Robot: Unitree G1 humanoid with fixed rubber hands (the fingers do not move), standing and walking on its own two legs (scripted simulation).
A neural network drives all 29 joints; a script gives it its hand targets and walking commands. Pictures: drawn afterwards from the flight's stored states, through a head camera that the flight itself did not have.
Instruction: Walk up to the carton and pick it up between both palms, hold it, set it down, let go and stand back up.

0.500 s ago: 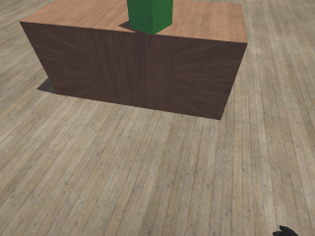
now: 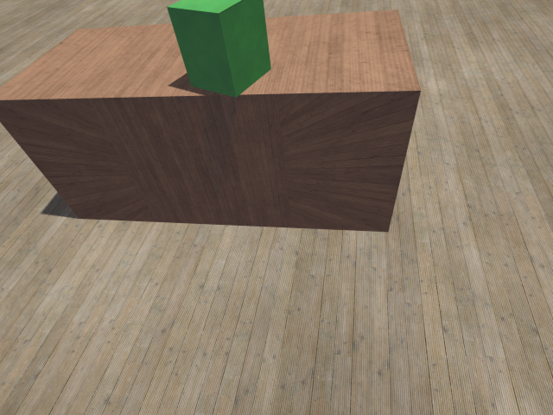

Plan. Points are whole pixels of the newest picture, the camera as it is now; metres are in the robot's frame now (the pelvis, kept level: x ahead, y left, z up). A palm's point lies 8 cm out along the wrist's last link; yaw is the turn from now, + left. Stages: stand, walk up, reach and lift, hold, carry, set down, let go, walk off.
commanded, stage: walk up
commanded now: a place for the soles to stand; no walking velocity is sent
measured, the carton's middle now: (224, 41) +1.21 +0.22 +0.04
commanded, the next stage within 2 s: none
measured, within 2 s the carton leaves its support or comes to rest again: neither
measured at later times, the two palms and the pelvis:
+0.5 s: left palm out of the picture +0.17 +0.45 -0.10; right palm (443, 392) +0.20 -0.19 -0.08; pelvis +0.12 +0.12 +0.01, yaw +0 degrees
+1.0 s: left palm (56, 318) +0.33 +0.46 -0.08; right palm (414, 351) +0.27 -0.18 -0.12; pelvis +0.25 +0.13 -0.01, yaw -5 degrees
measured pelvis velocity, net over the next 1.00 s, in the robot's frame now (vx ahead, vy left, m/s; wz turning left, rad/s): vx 0.25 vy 0.13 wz -0.09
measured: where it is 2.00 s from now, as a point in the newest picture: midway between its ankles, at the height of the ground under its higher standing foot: (246, 354)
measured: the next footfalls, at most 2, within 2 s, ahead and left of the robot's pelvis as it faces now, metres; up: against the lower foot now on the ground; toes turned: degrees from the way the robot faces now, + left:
left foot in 0.34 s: +0.22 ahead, +0.21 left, +0.00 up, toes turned +4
right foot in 0.94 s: +0.35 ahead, +0.01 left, +0.00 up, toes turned -6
